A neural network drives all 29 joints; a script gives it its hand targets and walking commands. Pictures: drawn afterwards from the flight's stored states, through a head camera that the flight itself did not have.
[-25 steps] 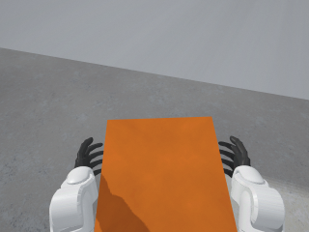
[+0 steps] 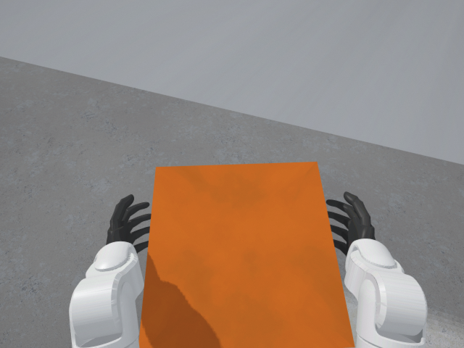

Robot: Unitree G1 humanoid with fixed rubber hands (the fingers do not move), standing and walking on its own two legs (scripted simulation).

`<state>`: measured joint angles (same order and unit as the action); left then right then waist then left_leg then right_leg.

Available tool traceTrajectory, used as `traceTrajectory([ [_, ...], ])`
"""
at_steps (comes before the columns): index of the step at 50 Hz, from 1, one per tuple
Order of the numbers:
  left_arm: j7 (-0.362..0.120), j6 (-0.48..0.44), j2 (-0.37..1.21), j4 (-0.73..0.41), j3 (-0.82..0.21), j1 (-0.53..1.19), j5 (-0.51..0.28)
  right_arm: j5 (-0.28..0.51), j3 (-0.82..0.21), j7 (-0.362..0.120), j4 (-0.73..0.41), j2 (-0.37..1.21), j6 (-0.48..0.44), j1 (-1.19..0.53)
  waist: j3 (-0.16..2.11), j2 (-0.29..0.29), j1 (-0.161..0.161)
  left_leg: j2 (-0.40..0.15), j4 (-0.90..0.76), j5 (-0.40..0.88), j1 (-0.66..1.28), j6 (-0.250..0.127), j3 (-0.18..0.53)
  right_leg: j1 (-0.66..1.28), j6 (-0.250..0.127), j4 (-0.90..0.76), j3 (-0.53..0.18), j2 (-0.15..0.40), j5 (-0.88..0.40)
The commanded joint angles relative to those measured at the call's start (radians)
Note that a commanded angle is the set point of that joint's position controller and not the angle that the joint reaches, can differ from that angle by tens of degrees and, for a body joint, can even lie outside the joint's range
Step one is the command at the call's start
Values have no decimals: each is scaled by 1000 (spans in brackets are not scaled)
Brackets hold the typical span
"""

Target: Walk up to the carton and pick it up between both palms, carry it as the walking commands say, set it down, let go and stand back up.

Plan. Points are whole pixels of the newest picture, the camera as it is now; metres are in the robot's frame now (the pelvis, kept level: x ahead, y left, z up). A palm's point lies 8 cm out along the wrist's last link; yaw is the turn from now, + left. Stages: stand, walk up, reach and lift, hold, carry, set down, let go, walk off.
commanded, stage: carry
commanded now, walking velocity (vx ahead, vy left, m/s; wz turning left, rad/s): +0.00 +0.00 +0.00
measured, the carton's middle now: (239, 256) +0.27 +0.00 +0.00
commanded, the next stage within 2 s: none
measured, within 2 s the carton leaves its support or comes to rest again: neither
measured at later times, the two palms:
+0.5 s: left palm (143, 219) +0.29 +0.14 +0.10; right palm (367, 213) +0.30 -0.20 +0.10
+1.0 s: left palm (136, 239) +0.26 +0.15 +0.10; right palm (375, 232) +0.27 -0.20 +0.11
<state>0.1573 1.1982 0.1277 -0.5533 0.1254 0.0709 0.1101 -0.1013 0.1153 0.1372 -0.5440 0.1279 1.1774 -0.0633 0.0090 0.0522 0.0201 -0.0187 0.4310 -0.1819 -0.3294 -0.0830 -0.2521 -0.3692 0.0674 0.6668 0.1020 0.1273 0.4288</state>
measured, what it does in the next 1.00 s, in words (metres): steps on the spot: right foot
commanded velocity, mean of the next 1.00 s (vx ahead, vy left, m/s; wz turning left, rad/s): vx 0.00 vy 0.00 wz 0.00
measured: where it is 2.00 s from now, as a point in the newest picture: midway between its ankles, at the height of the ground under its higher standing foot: outside the picture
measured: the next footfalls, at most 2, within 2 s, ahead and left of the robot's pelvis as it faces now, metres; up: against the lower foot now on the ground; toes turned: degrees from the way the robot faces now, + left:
right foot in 0.06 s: +0.06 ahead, -0.16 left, +0.00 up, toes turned -8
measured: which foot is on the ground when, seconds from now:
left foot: down 0.00-1.00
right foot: up 0.00-0.04, down 0.06-1.00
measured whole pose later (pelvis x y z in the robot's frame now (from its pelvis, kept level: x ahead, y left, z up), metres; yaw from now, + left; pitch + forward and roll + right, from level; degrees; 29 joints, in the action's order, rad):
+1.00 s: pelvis +0.03 -0.03 +0.00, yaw +2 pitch +2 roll +0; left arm 0.16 1.23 0.13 -0.50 0.13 0.04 0.09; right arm -0.09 0.11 0.16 -0.52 0.13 1.24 -0.03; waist 0.13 0.01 0.01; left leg -0.06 0.51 -0.26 -0.29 -0.02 -0.19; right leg -0.27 0.02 0.52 0.17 0.10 0.28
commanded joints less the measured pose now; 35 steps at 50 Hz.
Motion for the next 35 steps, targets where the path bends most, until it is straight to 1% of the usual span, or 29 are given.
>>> traceTrajectory([
  [1,-241,-1,913,-91,-753,349,-390,386,-719,-253,-70,863,15,-336,417,-177,-29,-216,18,683,313,-2,136,117,-8,-183,26,2,-224],
  [2,-241,5,904,-86,-748,344,-386,380,-715,-251,-70,843,19,-330,423,-162,-34,-201,40,622,277,22,128,173,-9,-232,17,25,-352],
  [3,-243,11,891,-79,-740,343,-384,373,-712,-246,-69,826,24,-322,420,-126,-28,-182,57,523,234,45,130,214,-13,-222,-24,72,-508],
  [4,-243,14,872,-60,-731,343,-378,364,-709,-242,-53,812,33,-308,394,-77,-22,-153,53,414,195,64,134,219,-25,-190,-64,108,-649],
  [5,-243,15,868,-64,-729,359,-383,369,-719,-240,-59,817,37,-327,365,-36,-18,-151,43,358,191,72,142,211,-30,-169,-61,111,-665],
  [6,-243,18,864,-61,-724,365,-386,370,-722,-236,-60,818,41,-340,337,-23,-17,-159,42,368,187,79,143,207,-24,-171,-49,109,-646],
  [8,-246,26,856,-32,-715,351,-390,369,-716,-232,-57,810,48,-349,315,-26,-16,-171,57,420,184,84,151,199,-20,-185,-34,93,-628],
  [9,-247,28,853,-20,-715,347,-392,369,-715,-230,-52,810,51,-347,312,-24,-16,-171,66,439,184,87,152,202,-18,-184,-31,97,-644],
  [14,-244,35,842,7,-699,360,-390,371,-712,-222,-33,815,63,-354,308,-19,-15,-161,85,437,167,95,151,222,-24,-162,-27,94,-718],
  [17,-242,34,848,6,-695,371,-390,379,-716,-221,-38,827,63,-371,308,-17,-16,-156,87,412,159,94,155,228,-29,-158,-29,92,-716],
  [20,-241,31,853,2,-694,376,-391,384,-720,-221,-41,836,62,-378,310,-19,-17,-154,83,381,156,90,160,226,-33,-159,-31,91,-685],
  [30,-230,33,835,-16,-689,378,-388,383,-712,-211,-50,820,62,-373,283,-30,-14,-151,45,242,128,77,176,187,-49,-193,-45,76,-491],
  [35,-224,37,821,-13,-686,378,-386,378,-703,-205,-46,806,63,-372,263,-40,-13,-152,25,189,110,76,181,170,-53,-212,-51,70,-416],
])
